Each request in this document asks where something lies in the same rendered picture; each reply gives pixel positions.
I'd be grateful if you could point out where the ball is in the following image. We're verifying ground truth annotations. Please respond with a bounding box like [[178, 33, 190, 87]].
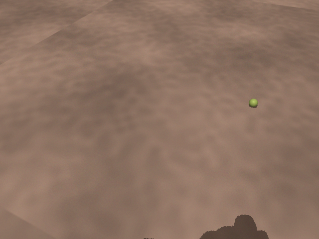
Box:
[[249, 99, 258, 107]]

